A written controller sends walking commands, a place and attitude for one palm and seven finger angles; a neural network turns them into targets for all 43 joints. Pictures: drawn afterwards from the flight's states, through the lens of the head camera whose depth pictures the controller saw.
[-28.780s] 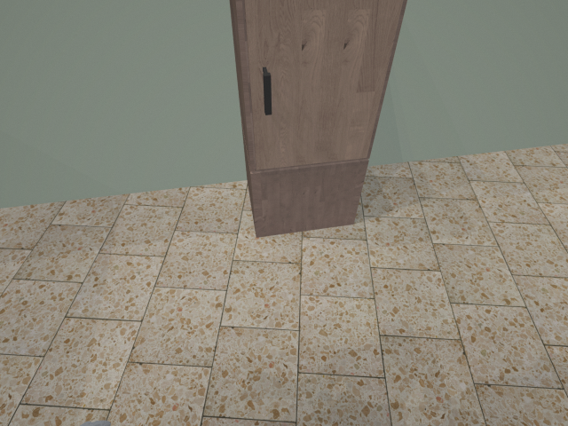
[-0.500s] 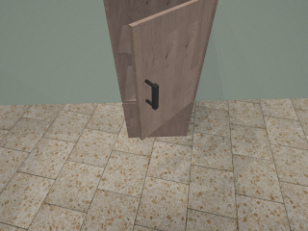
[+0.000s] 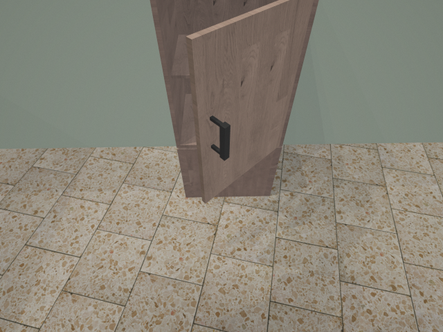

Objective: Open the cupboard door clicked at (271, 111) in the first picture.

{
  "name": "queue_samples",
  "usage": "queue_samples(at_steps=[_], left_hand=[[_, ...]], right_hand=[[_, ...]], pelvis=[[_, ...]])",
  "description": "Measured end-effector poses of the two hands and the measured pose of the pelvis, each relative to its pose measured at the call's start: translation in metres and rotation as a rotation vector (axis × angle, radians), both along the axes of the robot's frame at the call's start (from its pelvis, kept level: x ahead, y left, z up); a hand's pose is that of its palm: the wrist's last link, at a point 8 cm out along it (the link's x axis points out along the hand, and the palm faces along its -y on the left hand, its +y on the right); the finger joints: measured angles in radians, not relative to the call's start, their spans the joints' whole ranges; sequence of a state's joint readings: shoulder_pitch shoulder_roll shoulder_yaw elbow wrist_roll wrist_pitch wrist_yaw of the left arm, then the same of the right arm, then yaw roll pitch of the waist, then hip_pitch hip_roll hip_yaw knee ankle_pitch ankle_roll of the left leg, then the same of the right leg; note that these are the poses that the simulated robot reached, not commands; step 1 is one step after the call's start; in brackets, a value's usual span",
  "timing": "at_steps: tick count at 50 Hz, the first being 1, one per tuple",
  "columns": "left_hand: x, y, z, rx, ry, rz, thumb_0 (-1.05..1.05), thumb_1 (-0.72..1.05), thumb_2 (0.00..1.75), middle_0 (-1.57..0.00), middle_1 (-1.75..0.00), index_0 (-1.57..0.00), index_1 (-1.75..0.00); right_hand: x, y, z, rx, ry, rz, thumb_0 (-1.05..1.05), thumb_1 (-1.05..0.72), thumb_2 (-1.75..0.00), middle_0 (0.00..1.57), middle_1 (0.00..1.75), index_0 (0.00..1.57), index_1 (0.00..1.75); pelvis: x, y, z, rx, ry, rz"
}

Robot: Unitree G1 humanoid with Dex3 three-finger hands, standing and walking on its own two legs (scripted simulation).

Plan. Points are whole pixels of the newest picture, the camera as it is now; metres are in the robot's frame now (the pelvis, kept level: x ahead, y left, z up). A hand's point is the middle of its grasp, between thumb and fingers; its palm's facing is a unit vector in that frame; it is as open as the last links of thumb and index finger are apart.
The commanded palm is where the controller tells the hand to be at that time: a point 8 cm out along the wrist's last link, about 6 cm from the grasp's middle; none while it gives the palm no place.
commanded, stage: walk to a spot facing it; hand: left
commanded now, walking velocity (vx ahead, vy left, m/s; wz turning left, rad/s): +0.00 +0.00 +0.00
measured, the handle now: (219, 138) +0.59 +0.04 -0.03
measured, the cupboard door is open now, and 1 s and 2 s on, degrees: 42 42 42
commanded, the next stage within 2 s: none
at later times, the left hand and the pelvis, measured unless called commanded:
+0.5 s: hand out of the picture +0.07 +0.17 -0.18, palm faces -0.11 -0.95 -0.28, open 7.4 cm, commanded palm none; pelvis +0.00 -0.03 -0.02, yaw -10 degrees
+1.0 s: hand (155, 314) +0.19 +0.16 -0.17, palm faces -0.38 -0.89 -0.24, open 7.4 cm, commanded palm none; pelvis +0.01 +0.00 -0.01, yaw -27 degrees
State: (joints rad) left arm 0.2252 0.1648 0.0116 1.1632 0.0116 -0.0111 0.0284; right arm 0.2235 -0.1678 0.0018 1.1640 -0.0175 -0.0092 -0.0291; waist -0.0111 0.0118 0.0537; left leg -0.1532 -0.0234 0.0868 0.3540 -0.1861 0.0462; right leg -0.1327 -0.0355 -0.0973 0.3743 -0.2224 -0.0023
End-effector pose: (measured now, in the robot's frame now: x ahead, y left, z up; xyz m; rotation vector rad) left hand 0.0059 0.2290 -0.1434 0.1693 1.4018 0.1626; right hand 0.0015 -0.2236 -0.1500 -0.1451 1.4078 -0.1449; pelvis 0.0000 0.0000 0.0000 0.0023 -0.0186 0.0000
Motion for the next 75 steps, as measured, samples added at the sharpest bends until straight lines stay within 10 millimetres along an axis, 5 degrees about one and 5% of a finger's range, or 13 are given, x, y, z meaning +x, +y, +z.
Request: queue_samples(at_steps=[12, 25, 34, 42, 48, 56, 59, 67, 71, 75], left_hand=[[0.02, 0.006, -0.002, 0.015, -0.006, -0.028, 0.01, 0.91, 0.9, -0.2, -0.3, -0.2, -0.3], [0.062, -0.011, -0.001, 0.069, -0.068, -0.143, 0.01, 0.91, 0.9, -0.2, -0.3, -0.2, -0.3], [0.078, -0.025, 0.007, 0.053, -0.034, -0.246, 0.01, 0.91, 0.9, -0.21, -0.3, -0.2, -0.3], [0.122, -0.013, -0.007, 0.016, -0.06, -0.336, 0.01, 0.91, 0.9, -0.21, -0.3, -0.2, -0.3], [0.177, -0.016, -0.005, -0.004, -0.146, -0.42, 0.01, 0.91, 0.9, -0.2, -0.3, -0.2, -0.3], [0.233, -0.063, 0.006, 0.004, -0.256, -0.614, 0.01, 0.91, 0.9, -0.2, -0.3, -0.2, -0.3], [0.237, -0.077, 0.005, 0.021, -0.252, -0.67, 0.01, 0.91, 0.9, -0.2, -0.3, -0.2, -0.3], [0.241, -0.097, -0.004, -0.021, -0.162, -0.775, 0.01, 0.91, 0.9, -0.2, -0.3, -0.2, -0.3], [0.256, -0.108, -0.017, -0.063, -0.145, -0.815, 0.01, 0.91, 0.9, -0.21, -0.3, -0.2, -0.3], [0.271, -0.129, -0.008, -0.098, -0.168, -0.853, 0.01, 0.91, 0.9, -0.2, -0.3, -0.2, -0.3]], right_hand=[[0.014, -0.009, -0.001, -0.028, -0.046, -0.044, 0.0, -0.9, -0.9, 0.2, 0.3, 0.2, 0.3], [-0.011, -0.049, -0.025, -0.028, -0.048, -0.171, 0.0, -0.9, -0.9, 0.2, 0.3, 0.21, 0.3], [0.022, -0.074, 0.007, -0.09, -0.191, -0.26, 0.01, -0.91, -0.9, 0.2, 0.3, 0.2, 0.3], [0.043, -0.063, 0.024, -0.156, -0.32, -0.312, 0.0, -0.9, -0.9, 0.2, 0.3, 0.2, 0.3], [0.002, -0.043, 0.022, -0.165, -0.236, -0.326, 0.0, -0.9, -0.9, 0.2, 0.3, 0.21, 0.3], [-0.08, -0.039, -0.002, -0.12, -0.113, -0.498, 0.0, -0.9, -0.9, 0.2, 0.3, 0.21, 0.3], [-0.103, -0.044, -0.01, -0.128, -0.073, -0.572, 0.01, -0.9, -0.9, 0.2, 0.3, 0.21, 0.3], [-0.113, -0.036, 0.016, -0.196, -0.112, -0.697, 0.01, -0.91, -0.9, 0.2, 0.3, 0.2, 0.3], [-0.117, -0.018, 0.017, -0.23, -0.124, -0.723, 0.0, -0.9, -0.9, 0.2, 0.3, 0.2, 0.3], [-0.129, 0.008, 0.023, -0.191, -0.08, -0.751, 0.0, -0.9, -0.9, 0.2, 0.3, 0.2, 0.3]], pelvis=[[0.003, -0.001, -0.004, 0.002, 0.004, -0.054], [-0.005, -0.027, -0.022, 0.026, 0.019, -0.177], [-0.002, -0.03, -0.005, 0.036, 0.034, -0.298], [0.01, -0.008, -0.012, 0.014, 0.052, -0.398], [0.01, -0.002, -0.011, -0.005, 0.042, -0.449], [0.008, -0.019, -0.022, 0.008, 0.039, -0.555], [0.006, -0.018, -0.025, 0.0, 0.031, -0.598], [0.018, -0.011, -0.015, 0.022, 0.028, -0.716], [0.028, -0.004, -0.021, -0.002, 0.042, -0.767], [0.028, -0.008, -0.012, -0.015, 0.044, -0.809]])
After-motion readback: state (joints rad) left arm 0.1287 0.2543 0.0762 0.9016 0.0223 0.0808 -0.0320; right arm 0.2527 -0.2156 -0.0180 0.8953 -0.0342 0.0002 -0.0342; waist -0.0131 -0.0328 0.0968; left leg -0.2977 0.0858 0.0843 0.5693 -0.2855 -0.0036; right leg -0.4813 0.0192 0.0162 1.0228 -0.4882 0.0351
